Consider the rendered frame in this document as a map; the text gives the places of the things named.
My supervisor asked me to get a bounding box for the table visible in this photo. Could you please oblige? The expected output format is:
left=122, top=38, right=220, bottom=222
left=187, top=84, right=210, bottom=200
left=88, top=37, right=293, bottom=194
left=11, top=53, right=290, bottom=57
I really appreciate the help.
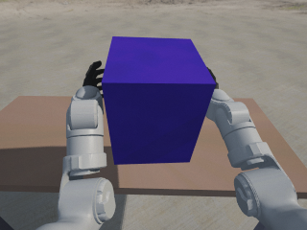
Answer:
left=0, top=96, right=307, bottom=230

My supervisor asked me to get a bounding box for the right robot upper arm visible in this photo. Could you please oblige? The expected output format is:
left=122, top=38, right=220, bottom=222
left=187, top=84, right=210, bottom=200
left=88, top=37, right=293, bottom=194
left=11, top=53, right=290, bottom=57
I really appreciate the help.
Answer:
left=234, top=166, right=307, bottom=230

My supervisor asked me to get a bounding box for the right robot hand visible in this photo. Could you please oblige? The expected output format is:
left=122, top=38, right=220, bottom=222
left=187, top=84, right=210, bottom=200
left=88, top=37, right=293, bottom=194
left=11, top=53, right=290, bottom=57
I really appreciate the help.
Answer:
left=207, top=67, right=219, bottom=89

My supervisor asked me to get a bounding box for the left robot hand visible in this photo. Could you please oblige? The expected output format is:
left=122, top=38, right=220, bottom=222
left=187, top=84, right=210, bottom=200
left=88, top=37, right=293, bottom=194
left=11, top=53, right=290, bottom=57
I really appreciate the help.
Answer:
left=83, top=60, right=105, bottom=98

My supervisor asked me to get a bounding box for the left robot upper arm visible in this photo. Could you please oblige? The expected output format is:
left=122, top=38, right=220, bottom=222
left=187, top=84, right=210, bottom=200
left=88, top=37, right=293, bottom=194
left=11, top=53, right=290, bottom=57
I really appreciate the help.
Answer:
left=36, top=177, right=116, bottom=230

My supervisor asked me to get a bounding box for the robot left forearm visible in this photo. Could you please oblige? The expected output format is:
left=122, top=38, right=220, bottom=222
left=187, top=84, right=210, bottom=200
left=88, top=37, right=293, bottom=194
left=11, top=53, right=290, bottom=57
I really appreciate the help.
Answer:
left=57, top=85, right=107, bottom=216

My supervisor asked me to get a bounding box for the carton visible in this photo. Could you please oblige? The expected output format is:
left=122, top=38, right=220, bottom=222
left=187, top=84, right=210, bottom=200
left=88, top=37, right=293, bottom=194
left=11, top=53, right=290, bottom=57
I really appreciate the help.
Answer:
left=101, top=36, right=216, bottom=165

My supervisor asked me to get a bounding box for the robot right forearm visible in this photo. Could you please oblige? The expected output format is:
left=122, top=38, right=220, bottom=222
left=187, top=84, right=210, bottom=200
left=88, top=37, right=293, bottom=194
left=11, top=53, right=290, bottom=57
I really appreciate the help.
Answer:
left=205, top=88, right=298, bottom=202

